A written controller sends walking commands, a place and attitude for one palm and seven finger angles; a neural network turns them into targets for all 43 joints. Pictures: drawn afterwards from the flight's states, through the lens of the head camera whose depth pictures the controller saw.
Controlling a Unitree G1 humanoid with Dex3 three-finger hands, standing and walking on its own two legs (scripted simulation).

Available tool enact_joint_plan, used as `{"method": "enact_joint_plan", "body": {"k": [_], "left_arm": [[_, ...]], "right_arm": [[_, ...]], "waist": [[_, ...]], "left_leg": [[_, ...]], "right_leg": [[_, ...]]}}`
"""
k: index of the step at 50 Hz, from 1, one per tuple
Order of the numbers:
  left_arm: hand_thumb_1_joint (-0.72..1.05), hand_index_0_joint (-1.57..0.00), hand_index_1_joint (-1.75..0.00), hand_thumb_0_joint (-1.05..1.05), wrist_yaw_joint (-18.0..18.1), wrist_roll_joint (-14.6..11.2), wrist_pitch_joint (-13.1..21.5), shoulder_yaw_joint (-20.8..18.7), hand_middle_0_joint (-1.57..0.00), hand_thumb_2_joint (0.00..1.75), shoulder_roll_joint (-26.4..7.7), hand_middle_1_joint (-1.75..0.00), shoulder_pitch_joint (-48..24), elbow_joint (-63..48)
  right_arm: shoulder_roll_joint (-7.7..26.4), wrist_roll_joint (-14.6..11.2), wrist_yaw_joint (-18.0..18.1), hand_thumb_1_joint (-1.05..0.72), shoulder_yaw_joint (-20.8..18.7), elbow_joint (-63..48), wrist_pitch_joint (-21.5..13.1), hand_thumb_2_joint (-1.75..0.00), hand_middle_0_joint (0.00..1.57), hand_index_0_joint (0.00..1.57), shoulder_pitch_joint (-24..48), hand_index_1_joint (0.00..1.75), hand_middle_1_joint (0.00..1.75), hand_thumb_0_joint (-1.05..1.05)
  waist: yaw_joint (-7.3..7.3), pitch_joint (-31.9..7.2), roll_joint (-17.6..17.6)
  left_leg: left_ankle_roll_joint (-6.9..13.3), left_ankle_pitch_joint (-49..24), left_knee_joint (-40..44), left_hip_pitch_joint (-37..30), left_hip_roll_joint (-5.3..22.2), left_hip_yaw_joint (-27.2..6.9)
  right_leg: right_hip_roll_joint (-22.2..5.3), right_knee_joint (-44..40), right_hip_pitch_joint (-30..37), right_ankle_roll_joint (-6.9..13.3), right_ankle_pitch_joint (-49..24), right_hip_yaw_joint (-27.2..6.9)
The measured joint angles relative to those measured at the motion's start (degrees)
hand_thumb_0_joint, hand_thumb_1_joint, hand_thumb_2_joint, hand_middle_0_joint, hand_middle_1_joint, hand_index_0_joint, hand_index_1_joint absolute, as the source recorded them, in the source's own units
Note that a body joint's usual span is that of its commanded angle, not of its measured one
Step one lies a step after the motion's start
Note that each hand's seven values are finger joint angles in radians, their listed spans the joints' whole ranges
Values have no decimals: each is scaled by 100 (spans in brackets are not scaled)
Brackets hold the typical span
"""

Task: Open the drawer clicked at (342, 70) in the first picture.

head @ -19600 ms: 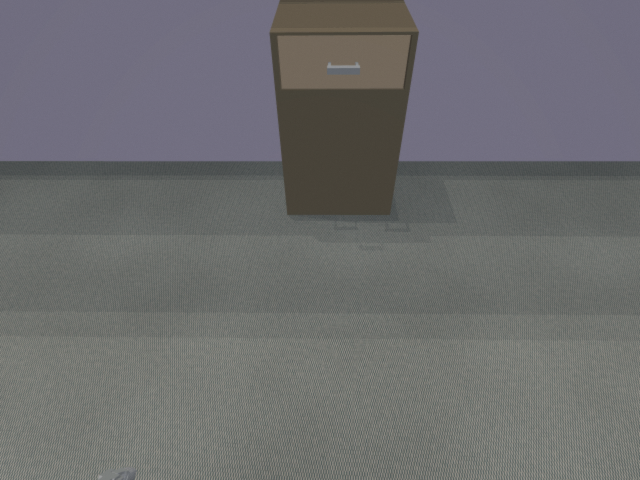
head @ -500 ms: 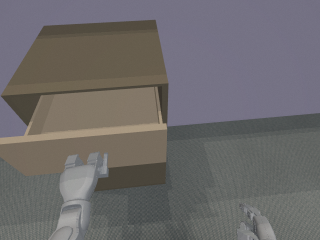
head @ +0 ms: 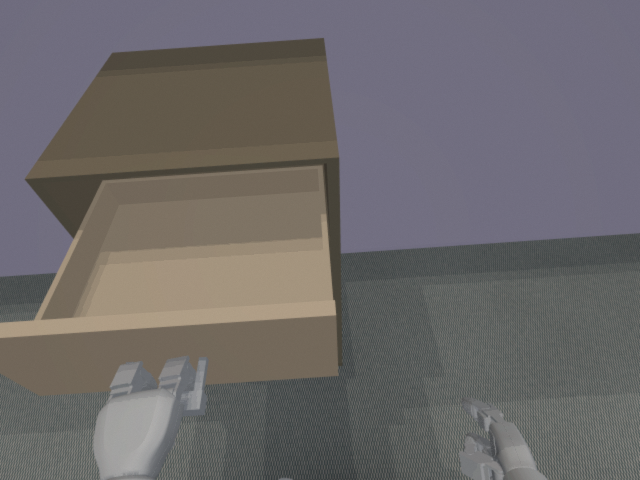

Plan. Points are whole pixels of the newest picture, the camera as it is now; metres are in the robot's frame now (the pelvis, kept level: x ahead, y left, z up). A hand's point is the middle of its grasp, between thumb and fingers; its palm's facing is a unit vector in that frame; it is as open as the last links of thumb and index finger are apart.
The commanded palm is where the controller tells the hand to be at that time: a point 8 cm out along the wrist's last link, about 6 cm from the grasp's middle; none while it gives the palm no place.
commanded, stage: pull the drawer open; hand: left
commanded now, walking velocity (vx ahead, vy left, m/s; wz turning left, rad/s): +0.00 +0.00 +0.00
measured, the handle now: (162, 387) +0.23 +0.23 +0.00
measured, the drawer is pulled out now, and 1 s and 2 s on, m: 0.27 0.30 0.30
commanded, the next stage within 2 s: open the thumb to release the handle in 0.40 s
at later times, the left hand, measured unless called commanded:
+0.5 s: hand (153, 471) +0.14 +0.21 -0.02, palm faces -0.03 -0.10 -1.00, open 5.8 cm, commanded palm +0.12 +0.22 +0.03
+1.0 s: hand (156, 467) +0.15 +0.21 -0.02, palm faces +0.00 -0.09 -1.00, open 12.2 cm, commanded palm +0.13 +0.21 +0.03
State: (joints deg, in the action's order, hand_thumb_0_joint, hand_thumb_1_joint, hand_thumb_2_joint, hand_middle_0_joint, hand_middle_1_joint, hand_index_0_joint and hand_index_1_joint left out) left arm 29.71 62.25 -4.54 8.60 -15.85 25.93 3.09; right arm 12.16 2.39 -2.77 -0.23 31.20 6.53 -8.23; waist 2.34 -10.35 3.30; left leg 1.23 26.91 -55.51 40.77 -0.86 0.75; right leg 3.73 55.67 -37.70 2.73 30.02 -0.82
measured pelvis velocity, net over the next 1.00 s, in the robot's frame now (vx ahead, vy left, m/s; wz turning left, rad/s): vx -0.02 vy -0.02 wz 0.02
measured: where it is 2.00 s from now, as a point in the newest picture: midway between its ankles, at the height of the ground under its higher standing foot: outside the picture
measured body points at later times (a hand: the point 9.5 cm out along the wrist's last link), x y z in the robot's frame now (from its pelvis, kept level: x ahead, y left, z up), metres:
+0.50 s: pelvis -0.01 -0.01 -0.02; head +0.02 -0.05 +0.43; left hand +0.14 +0.21 +0.03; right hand +0.20 -0.23 -0.11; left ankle +0.00 +0.11 -0.68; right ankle -0.03 -0.09 -0.68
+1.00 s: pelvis -0.02 -0.02 -0.01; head +0.01 -0.05 +0.44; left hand +0.14 +0.21 +0.03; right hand +0.19 -0.24 -0.11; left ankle +0.00 +0.11 -0.68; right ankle -0.03 -0.09 -0.68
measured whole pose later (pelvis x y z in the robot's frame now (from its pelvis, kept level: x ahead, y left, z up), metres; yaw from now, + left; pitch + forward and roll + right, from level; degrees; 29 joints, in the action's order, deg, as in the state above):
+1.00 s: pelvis -0.02 -0.02 -0.01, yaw +1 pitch +12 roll +1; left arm 31.4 61.0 -0.9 6.1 -17.9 28.2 2.0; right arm 13.2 1.9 0.9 -1.0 31.6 5.7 -7.4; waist 3.1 -10.9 3.2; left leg -0.3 25.7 -57.7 44.5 -0.8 -0.9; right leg 3.9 59.2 -41.6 4.3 29.9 1.0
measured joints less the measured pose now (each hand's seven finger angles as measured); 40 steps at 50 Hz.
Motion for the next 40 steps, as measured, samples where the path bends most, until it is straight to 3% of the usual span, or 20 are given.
{"method": "enact_joint_plan", "body": {"k": [12, 30, 35, 40], "left_arm": [[71, -41, -135, 6, 14, -121, 474, -357, -27, 74, -165, -133, 1034, -668], [69, -40, -133, 3, 275, -37, 696, -408, -32, 78, -258, -134, 743, -547], [59, -39, -132, 2, 288, -84, 621, -369, -35, 76, -203, -133, 566, -457], [36, -38, -130, 1, 240, -106, 474, -316, -37, 67, -198, -130, 465, -331]], "right_arm": [[145, 76, -52, -91, -73, -140, -80, -90, 20, 20, 36, 30, 30, 2], [63, 79, 150, -91, -73, -77, -109, -90, 20, 20, 82, 30, 30, 2], [46, 38, 213, -91, -78, 21, -75, -90, 20, 20, 99, 30, 30, 2], [37, -7, 265, -91, -52, 23, -44, -90, 20, 20, 91, 30, 30, 2]], "waist": [[-40, -108, -66], [97, -121, -9], [134, -96, 4], [100, -94, 8]], "left_leg": [[-81, 73, -238, 219, 61, 54], [-120, 114, -541, 646, 1, -72], [-134, 66, -505, 635, -3, -104], [-143, -4, -379, 512, 2, -109]], "right_leg": [[62, 348, -296, 86, 99, -39], [10, 675, -682, 121, 212, 107], [7, 636, -663, 133, 171, 138], [11, 523, -550, 142, 105, 137]]}}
